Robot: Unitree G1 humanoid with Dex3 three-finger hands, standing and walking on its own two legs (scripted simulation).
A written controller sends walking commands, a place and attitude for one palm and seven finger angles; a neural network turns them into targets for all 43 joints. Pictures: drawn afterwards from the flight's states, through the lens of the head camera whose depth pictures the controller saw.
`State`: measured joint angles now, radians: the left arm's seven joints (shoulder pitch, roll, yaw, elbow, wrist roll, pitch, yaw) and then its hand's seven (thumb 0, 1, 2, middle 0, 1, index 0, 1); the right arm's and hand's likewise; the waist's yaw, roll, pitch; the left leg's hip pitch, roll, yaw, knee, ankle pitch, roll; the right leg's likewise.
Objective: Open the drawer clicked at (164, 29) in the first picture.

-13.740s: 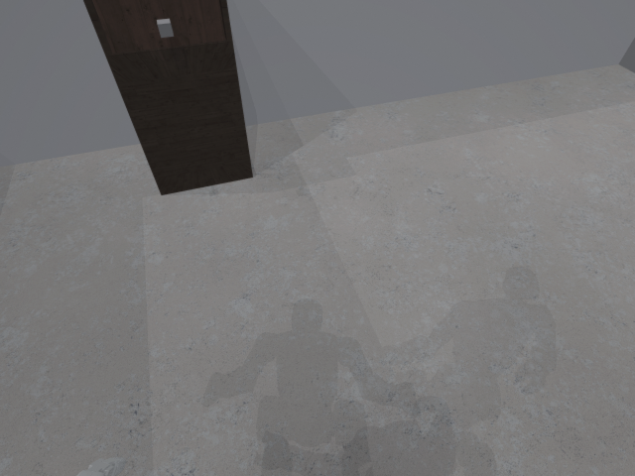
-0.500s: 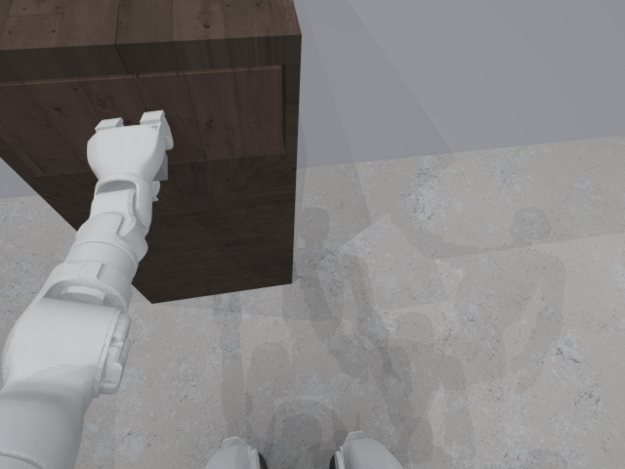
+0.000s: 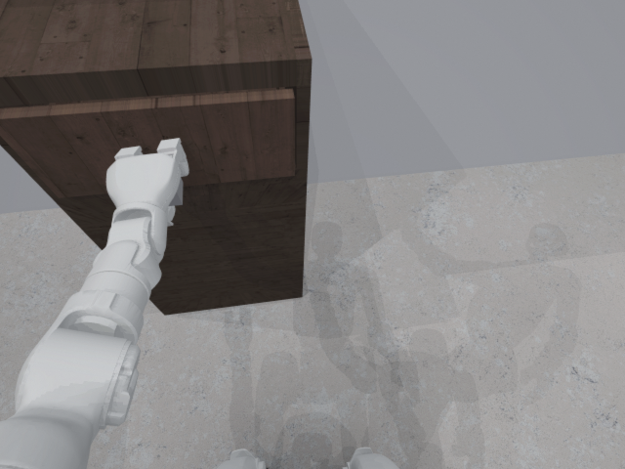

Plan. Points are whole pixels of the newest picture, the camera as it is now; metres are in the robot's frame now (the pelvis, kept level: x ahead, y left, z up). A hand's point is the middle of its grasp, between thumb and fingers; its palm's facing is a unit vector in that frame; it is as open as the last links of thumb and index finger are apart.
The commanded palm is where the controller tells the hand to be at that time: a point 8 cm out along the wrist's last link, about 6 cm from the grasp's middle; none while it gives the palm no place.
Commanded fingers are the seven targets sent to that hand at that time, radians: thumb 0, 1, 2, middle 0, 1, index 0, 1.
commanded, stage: pull the drawer open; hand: left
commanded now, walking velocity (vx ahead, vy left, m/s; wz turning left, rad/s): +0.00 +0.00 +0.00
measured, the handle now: (164, 174) +0.53 +0.17 +0.01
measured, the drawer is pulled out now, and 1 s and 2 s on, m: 0.02 0.14 0.26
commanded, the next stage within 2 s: none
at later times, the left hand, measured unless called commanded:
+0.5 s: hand (158, 248) +0.41 +0.18 +0.00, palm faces -0.04 -0.06 -1.00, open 7.9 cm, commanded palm +0.39 +0.18 +0.06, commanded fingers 0.00 0.90 0.90 -0.40 -1.35 -0.40 -1.35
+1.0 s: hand (156, 282) +0.36 +0.17 +0.00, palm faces -0.03 -0.06 -1.00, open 7.8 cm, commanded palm +0.33 +0.18 +0.06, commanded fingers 0.00 0.90 0.90 -0.40 -1.35 -0.40 -1.35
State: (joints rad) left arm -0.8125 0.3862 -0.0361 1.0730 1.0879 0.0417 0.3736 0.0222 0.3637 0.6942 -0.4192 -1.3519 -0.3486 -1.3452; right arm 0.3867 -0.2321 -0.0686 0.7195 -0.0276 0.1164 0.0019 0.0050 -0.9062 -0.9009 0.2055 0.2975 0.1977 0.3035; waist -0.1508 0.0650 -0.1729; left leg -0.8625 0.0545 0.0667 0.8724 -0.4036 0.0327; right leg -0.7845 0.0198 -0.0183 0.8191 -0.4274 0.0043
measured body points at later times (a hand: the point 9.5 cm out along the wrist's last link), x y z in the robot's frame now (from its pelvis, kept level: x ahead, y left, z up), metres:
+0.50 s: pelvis -0.01 -0.01 +0.01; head +0.06 -0.02 +0.45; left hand +0.41 +0.18 +0.05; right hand +0.07 -0.28 -0.13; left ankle -0.01 +0.10 -0.69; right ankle -0.03 -0.13 -0.69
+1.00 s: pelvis -0.01 -0.02 +0.01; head +0.04 -0.04 +0.46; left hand +0.36 +0.17 +0.05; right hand +0.08 -0.27 -0.12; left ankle -0.01 +0.10 -0.69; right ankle -0.03 -0.13 -0.69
